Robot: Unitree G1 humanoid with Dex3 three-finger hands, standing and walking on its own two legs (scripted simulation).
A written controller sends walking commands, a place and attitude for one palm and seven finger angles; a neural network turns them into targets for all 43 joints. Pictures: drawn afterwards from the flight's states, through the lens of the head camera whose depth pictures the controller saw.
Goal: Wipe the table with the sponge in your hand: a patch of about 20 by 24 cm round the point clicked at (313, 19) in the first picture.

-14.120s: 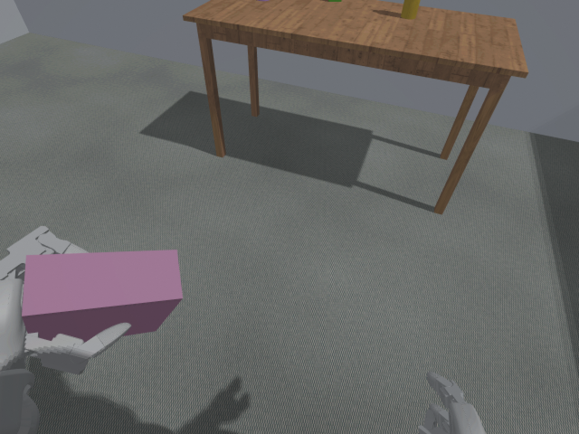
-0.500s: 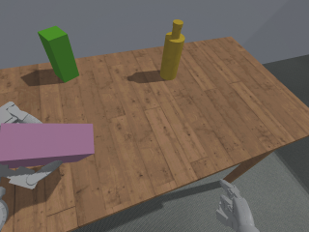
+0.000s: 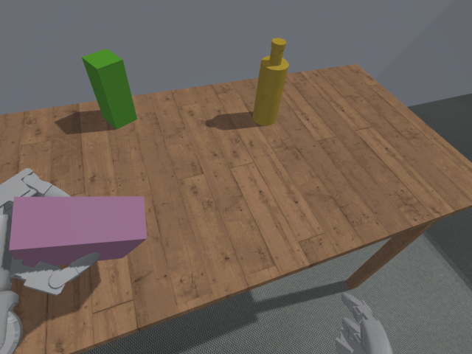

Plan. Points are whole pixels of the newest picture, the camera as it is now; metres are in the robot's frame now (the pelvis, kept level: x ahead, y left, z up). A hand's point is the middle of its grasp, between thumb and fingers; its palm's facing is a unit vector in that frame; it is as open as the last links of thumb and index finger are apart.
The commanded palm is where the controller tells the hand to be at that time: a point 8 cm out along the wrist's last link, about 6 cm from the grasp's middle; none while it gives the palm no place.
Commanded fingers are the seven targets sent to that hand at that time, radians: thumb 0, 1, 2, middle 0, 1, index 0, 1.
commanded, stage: come to a stop and stand still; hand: left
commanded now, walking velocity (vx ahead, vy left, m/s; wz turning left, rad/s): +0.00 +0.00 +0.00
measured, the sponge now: (98, 232) +0.24 +0.21 +0.13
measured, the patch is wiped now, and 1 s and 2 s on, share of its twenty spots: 0.00 0.00 0.00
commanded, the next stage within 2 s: look again from close up in 0.04 s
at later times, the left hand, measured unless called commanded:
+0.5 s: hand (67, 233) +0.22 +0.23 +0.15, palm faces +0.36 -0.85 -0.38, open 9.6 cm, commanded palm +0.16 +0.27 +0.17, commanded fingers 0.00 0.10 1.30 -1.20 -1.60 -1.20 -1.60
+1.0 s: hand (113, 257) +0.19 +0.17 +0.17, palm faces +0.28 -0.83 -0.49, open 9.6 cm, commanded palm +0.13 +0.21 +0.17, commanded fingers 0.00 0.10 1.30 -1.20 -1.60 -1.20 -1.60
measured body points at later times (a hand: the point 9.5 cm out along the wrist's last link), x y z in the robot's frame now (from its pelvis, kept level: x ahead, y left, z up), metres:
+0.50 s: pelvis +0.00 -0.01 +0.00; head +0.02 +0.01 +0.45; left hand +0.19 +0.28 +0.18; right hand +0.18 -0.24 -0.07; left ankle +0.03 +0.06 -0.74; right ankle +0.00 -0.15 -0.74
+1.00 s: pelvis -0.03 -0.07 -0.01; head +0.03 -0.05 +0.43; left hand +0.17 +0.21 +0.19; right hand +0.15 -0.28 -0.09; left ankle +0.03 +0.05 -0.74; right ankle +0.00 -0.15 -0.74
